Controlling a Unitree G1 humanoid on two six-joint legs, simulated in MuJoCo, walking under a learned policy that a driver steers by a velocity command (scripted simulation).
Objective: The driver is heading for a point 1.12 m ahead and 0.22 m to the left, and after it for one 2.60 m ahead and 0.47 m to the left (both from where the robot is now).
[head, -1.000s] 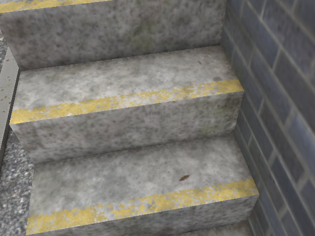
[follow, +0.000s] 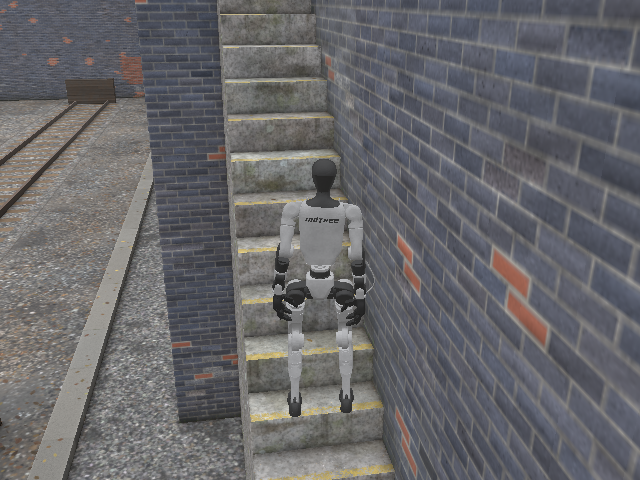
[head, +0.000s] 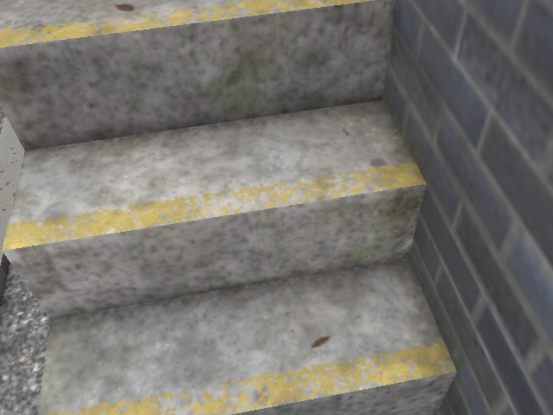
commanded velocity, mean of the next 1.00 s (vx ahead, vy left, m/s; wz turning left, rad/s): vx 0.10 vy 0.00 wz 0.00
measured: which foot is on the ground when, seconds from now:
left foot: down 0.00-1.00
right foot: down 0.00-1.00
